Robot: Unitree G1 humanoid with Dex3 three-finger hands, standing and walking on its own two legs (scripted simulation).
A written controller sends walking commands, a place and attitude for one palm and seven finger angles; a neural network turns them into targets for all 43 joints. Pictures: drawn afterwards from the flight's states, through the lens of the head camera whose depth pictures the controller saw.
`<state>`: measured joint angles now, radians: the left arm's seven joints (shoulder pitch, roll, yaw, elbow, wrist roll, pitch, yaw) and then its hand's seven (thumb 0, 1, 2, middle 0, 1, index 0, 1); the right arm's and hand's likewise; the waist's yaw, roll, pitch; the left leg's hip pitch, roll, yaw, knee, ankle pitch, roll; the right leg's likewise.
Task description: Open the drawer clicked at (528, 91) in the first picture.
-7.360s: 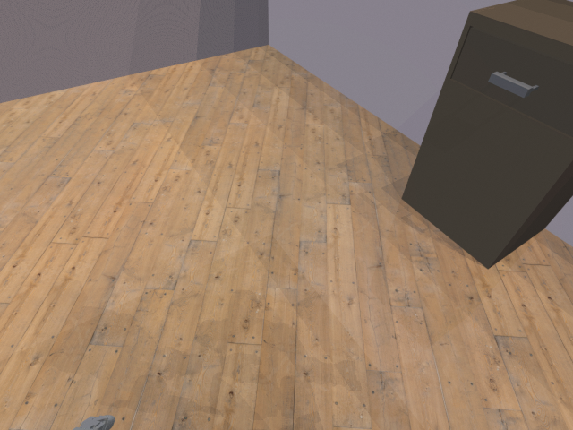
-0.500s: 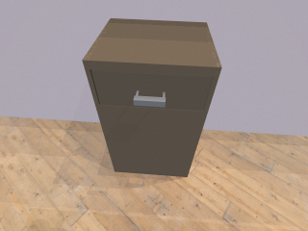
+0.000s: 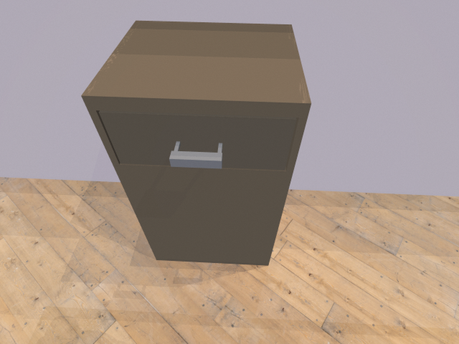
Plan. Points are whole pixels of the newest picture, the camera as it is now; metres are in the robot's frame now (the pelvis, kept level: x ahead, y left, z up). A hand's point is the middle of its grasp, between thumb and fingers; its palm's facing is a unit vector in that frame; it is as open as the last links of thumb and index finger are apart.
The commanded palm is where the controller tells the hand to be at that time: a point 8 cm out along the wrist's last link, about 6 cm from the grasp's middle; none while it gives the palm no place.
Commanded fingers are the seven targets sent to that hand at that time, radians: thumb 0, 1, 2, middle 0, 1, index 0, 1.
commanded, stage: shuffle to correct the standing spot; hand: left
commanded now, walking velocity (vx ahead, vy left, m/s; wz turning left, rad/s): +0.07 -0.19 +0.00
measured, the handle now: (197, 152) +0.56 +0.11 -0.02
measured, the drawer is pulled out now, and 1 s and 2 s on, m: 0.00 0.00 0.00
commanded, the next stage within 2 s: come to a stop and stand still in 0.22 s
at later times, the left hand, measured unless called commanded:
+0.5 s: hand out of the picture +0.08 +0.13 -0.19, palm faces +0.02 -0.99 -0.16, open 7.4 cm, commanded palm none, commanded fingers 0.00 0.90 0.90 -0.20 -0.30 -0.20 -0.30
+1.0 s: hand out of the picture +0.11 +0.06 -0.17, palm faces +0.00 -0.98 -0.21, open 7.3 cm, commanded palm none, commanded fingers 0.00 0.90 0.90 -0.20 -0.30 -0.20 -0.30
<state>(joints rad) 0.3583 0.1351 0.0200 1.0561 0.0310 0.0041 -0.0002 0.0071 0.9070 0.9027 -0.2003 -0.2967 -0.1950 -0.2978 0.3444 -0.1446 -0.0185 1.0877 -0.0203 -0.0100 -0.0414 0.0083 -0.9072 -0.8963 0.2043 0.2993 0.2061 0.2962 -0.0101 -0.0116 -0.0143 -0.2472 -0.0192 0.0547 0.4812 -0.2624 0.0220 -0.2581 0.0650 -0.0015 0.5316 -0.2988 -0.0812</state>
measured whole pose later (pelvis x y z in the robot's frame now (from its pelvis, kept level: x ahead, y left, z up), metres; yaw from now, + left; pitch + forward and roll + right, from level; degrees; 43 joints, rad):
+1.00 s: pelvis +0.07 -0.12 +0.00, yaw -1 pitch -1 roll +1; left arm 0.27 0.17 0.00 1.04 0.01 0.01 0.02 0.01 0.93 0.90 -0.20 -0.30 -0.20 -0.30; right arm 0.29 -0.17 -0.02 1.07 -0.01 0.02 -0.02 0.01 -0.91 -0.90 0.20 0.30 0.20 0.30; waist -0.01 0.00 0.02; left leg -0.24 0.07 0.03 0.48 -0.22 -0.06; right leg -0.20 -0.03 -0.01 0.53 -0.31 0.01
